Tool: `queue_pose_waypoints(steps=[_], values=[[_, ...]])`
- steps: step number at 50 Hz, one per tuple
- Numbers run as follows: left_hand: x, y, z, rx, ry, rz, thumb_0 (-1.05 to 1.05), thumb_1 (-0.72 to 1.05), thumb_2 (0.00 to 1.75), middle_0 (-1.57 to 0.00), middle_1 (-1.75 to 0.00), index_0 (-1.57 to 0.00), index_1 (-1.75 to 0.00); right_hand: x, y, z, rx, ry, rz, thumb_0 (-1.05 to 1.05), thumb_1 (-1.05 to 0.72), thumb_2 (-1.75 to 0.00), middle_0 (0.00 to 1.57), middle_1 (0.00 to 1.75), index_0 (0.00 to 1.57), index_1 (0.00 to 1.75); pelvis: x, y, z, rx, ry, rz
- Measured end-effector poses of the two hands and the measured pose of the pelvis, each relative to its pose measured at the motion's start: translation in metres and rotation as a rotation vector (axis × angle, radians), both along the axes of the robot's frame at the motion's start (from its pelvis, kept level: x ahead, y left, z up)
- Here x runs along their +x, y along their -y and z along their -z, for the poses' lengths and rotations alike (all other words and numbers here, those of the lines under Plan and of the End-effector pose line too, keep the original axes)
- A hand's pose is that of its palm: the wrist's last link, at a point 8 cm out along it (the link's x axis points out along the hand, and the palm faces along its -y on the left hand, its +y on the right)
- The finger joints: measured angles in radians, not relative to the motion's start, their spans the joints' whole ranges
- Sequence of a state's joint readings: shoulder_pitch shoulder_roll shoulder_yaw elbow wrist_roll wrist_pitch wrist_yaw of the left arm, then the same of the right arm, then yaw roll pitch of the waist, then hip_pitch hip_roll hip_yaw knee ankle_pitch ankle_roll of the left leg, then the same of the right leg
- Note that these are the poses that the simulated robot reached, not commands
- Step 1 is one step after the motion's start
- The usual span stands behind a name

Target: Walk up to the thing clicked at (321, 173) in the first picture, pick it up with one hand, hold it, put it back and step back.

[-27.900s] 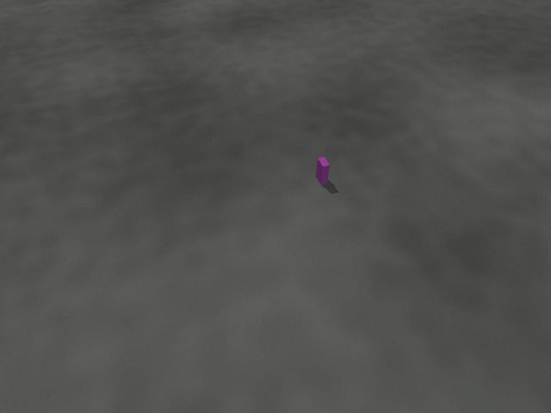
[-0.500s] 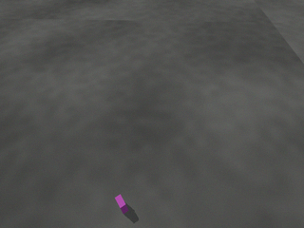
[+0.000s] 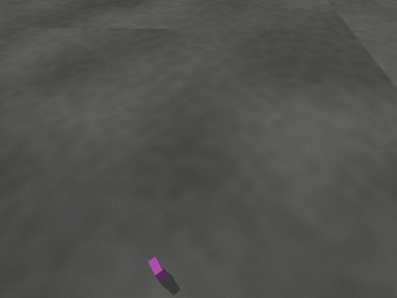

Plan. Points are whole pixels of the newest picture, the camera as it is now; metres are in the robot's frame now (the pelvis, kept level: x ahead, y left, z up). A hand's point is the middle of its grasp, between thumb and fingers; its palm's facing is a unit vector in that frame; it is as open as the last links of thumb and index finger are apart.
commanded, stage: stand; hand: left
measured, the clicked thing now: (157, 270) +0.39 +0.23 -0.72
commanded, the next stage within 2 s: step back in 0.24 s
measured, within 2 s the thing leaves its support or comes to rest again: neither
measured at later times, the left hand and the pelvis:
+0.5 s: hand out of the picture +0.08 +0.30 -0.18, palm faces -0.03 -0.93 -0.38, open 7.4 cm; pelvis -0.04 +0.03 -0.02, yaw +0 degrees
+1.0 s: hand out of the picture -0.02 +0.31 -0.18, palm faces -0.08 -0.92 -0.39, open 7.4 cm; pelvis -0.14 +0.05 -0.03, yaw -4 degrees
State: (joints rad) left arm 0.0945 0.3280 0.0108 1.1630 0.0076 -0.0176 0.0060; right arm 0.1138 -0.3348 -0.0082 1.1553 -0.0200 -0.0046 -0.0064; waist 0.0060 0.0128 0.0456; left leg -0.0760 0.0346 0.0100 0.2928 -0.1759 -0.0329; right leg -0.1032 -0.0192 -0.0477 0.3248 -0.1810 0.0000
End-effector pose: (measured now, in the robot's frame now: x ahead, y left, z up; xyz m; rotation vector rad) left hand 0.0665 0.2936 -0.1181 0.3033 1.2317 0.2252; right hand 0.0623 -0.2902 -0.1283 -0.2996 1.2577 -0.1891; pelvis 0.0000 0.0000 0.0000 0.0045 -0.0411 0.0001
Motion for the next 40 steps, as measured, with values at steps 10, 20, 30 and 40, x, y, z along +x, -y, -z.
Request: queue_pose_waypoints(steps=[10, 20, 30, 40], values=[[-0.004, 0.002, 0.001, -0.002, -0.007, 0.001, 0.00, 0.91, 0.90, -0.20, -0.30, -0.20, -0.30, -0.003, 0.002, 0.000, 0.001, -0.003, 0.002, 0.00, -0.91, -0.90, 0.20, 0.30, 0.21, 0.30, -0.001, 0.002, 0.000, -0.001, 0.000, 0.001], [-0.006, -0.019, 0.007, 0.020, 0.008, 0.010, 0.00, 0.90, 0.90, -0.21, -0.30, -0.20, -0.30, -0.009, 0.009, -0.001, -0.036, 0.000, 0.021, 0.00, -0.91, -0.90, 0.20, 0.30, 0.21, 0.30, -0.027, -0.011, 0.009, -0.002, -0.017, 0.009], [0.015, -0.064, 0.030, 0.017, 0.100, 0.049, 0.01, 0.91, 0.90, -0.20, -0.30, -0.20, -0.30, -0.065, -0.020, -0.008, -0.124, -0.067, 0.009, 0.00, -0.91, -0.90, 0.20, 0.30, 0.21, 0.30, -0.059, -0.050, 0.024, -0.018, -0.020, -0.011], [-0.028, -0.068, 0.026, 0.003, 0.043, 0.094, 0.00, 0.91, 0.90, -0.20, -0.30, -0.20, -0.30, -0.085, -0.046, -0.012, -0.109, 0.029, 0.032, 0.00, -0.90, -0.90, 0.20, 0.30, 0.21, 0.30, -0.089, -0.064, 0.017, -0.036, -0.018, 0.037]])
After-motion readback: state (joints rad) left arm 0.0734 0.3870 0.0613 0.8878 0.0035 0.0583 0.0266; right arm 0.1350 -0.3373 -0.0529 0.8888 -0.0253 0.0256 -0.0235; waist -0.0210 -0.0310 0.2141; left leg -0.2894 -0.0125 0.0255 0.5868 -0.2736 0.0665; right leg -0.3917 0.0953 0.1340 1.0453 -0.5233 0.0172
